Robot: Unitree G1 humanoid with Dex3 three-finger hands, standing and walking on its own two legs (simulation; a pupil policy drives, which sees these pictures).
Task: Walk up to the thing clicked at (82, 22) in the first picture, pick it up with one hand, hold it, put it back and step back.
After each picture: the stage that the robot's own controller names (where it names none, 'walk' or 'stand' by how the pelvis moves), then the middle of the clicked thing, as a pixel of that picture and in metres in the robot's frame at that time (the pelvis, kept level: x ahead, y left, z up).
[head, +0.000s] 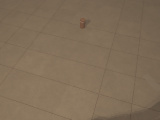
stand; (82, 23) +1.67 -0.03 -0.72
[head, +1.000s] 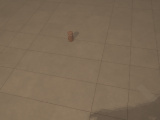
walk; (70, 36) +1.53 +0.21 -0.71
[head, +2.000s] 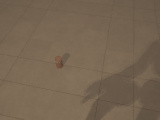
walk; (59, 62) +0.98 +0.27 -0.71
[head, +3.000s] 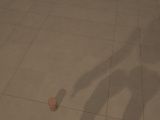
walk; (53, 104) +0.56 +0.22 -0.69
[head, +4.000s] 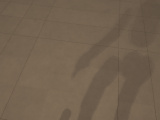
stand; out of the picture +0.35 +0.17 -0.69
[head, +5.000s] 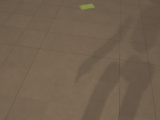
stand; out of the picture +0.31 +0.17 -0.71
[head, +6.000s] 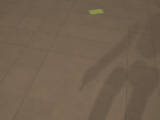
stand; out of the picture +0.33 +0.13 -0.72
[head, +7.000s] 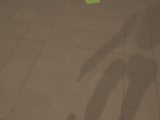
stand; out of the picture +0.34 +0.14 -0.72
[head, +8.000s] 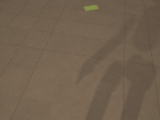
stand; out of the picture +0.30 +0.14 -0.72
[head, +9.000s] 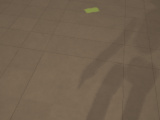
stand; out of the picture +0.30 +0.15 -0.73
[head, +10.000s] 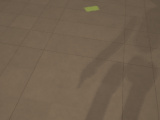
stand; out of the picture +0.30 +0.15 -0.73
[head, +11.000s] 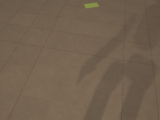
go down; out of the picture +0.30 +0.15 -0.72
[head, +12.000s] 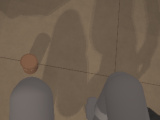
go down; (29, 64) +0.41 +0.16 -0.31
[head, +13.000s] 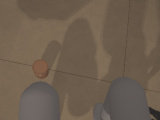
approach; (41, 69) +0.41 +0.14 -0.32
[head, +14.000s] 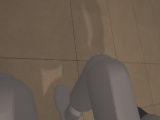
close in; out of the picture +0.41 +0.19 -0.23
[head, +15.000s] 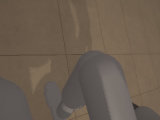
close; out of the picture +0.41 +0.20 -0.23
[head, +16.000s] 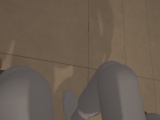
lift; out of the picture +0.35 +0.21 -0.18
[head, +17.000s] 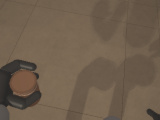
lift; (27, 89) +0.31 +0.17 +0.01
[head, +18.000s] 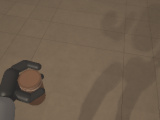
hold; (33, 88) +0.32 +0.17 +0.01
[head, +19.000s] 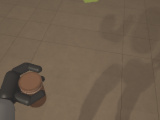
hold; (33, 90) +0.32 +0.17 +0.01
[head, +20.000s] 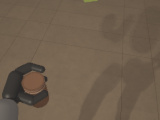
crouch; (36, 90) +0.32 +0.16 +0.01
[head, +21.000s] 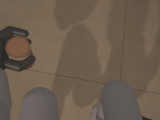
crouch; (21, 54) +0.42 +0.17 -0.09
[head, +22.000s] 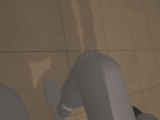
lower; out of the picture +0.45 +0.24 -0.22
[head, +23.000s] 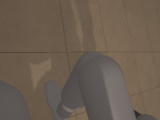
lower; out of the picture +0.43 +0.22 -0.23
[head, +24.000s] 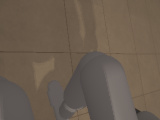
lower; out of the picture +0.42 +0.22 -0.23
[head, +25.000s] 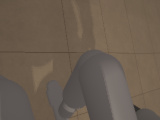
lower; out of the picture +0.41 +0.21 -0.23
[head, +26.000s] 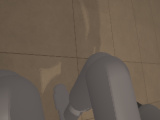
loosen; out of the picture +0.39 +0.19 -0.22
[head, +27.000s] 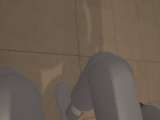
stand; out of the picture +0.39 +0.19 -0.22
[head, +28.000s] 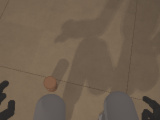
walk; (50, 84) +0.39 +0.14 -0.43
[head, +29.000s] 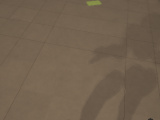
stand; out of the picture +0.32 +0.14 -0.66
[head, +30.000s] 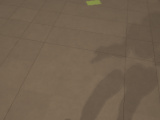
stand; out of the picture +0.32 +0.15 -0.67
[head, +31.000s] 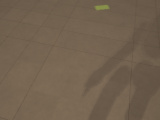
stand; out of the picture +0.33 +0.14 -0.71
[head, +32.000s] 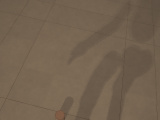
walk; (60, 117) +0.37 +0.10 -0.70
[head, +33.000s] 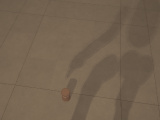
walk; (65, 95) +0.55 +0.13 -0.69
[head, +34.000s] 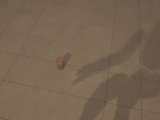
walk; (60, 63) +0.88 +0.18 -0.69
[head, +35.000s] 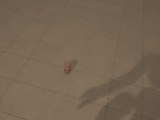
stand; (67, 68) +0.98 +0.13 -0.71
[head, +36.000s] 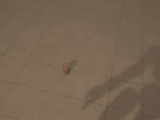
stand; (66, 68) +0.97 +0.15 -0.73
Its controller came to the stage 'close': yes
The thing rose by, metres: 0.73
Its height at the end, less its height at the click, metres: +0.00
